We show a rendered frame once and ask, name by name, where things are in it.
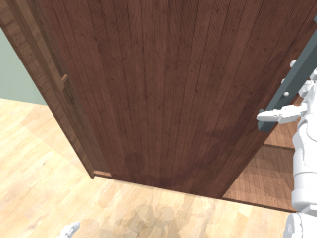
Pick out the right robot hand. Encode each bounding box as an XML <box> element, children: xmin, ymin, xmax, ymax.
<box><xmin>257</xmin><ymin>60</ymin><xmax>317</xmax><ymax>124</ymax></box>

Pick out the right robot forearm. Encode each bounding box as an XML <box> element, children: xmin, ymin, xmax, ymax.
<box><xmin>291</xmin><ymin>114</ymin><xmax>317</xmax><ymax>217</ymax></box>

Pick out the wardrobe door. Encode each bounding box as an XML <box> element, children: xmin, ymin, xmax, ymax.
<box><xmin>26</xmin><ymin>0</ymin><xmax>110</xmax><ymax>173</ymax></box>
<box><xmin>41</xmin><ymin>0</ymin><xmax>317</xmax><ymax>200</ymax></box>

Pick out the handle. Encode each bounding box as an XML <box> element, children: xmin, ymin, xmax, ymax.
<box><xmin>5</xmin><ymin>0</ymin><xmax>65</xmax><ymax>92</ymax></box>
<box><xmin>257</xmin><ymin>14</ymin><xmax>317</xmax><ymax>132</ymax></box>

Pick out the left robot hand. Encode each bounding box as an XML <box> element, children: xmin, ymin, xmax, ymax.
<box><xmin>55</xmin><ymin>221</ymin><xmax>81</xmax><ymax>238</ymax></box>

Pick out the right robot upper arm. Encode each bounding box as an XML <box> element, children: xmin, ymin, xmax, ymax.
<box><xmin>282</xmin><ymin>212</ymin><xmax>317</xmax><ymax>238</ymax></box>

